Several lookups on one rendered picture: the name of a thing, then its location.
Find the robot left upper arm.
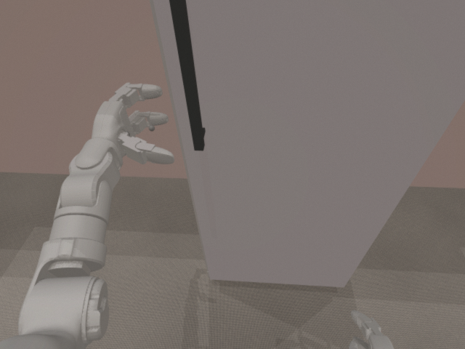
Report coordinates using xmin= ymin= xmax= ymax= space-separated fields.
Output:
xmin=0 ymin=276 xmax=109 ymax=349

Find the left robot forearm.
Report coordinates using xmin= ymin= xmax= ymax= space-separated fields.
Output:
xmin=18 ymin=138 xmax=123 ymax=335

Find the handle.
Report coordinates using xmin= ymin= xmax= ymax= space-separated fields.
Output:
xmin=169 ymin=0 xmax=205 ymax=151

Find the fridge door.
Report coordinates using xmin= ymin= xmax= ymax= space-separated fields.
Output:
xmin=153 ymin=0 xmax=465 ymax=287

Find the robot right hand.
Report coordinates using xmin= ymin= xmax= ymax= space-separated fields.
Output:
xmin=349 ymin=310 xmax=394 ymax=349

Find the robot left hand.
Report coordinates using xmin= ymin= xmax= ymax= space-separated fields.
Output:
xmin=92 ymin=82 xmax=174 ymax=164

